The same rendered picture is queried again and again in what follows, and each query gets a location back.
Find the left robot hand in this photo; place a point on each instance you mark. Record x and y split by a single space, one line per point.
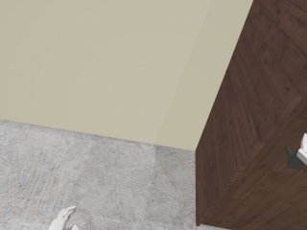
64 215

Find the handle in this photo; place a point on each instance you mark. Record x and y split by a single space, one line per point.
293 161

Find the right robot hand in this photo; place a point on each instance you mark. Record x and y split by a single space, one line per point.
302 152

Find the wardrobe door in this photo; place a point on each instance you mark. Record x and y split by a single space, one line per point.
269 195

